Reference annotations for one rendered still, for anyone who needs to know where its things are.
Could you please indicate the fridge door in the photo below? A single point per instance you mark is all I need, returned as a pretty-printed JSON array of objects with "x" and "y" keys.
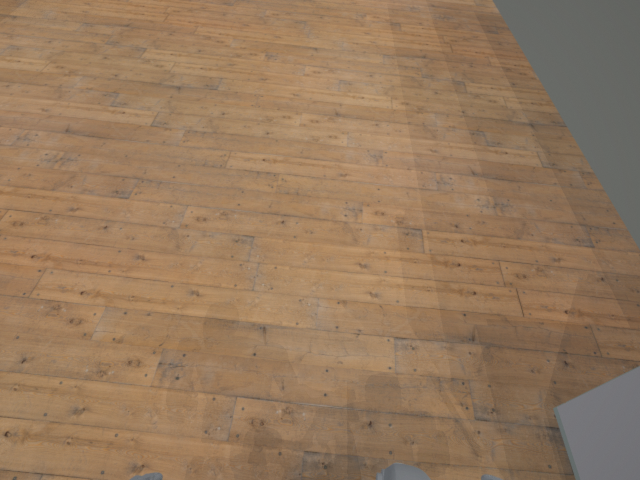
[{"x": 603, "y": 429}]

